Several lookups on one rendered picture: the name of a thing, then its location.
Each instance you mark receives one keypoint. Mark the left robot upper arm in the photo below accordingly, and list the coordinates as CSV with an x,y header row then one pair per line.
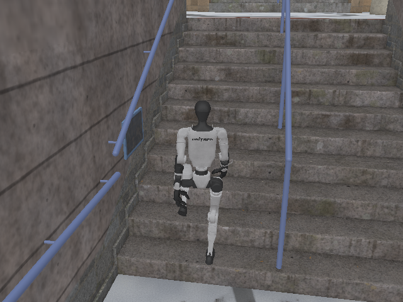
x,y
181,144

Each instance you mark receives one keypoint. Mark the right robot upper arm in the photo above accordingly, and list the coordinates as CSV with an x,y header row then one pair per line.
x,y
223,143

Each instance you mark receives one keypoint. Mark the right robot forearm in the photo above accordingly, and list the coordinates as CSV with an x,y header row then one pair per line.
x,y
224,164

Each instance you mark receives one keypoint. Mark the right robot hand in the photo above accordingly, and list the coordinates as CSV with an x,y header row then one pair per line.
x,y
223,174

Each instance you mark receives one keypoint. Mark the left robot hand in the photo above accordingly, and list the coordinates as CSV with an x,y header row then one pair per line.
x,y
178,199

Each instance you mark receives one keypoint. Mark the robot left shin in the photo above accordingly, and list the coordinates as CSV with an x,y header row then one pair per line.
x,y
184,189

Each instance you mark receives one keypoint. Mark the right robot thigh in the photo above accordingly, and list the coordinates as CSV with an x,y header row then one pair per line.
x,y
216,186

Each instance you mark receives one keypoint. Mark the left robot forearm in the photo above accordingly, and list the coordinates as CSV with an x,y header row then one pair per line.
x,y
178,175

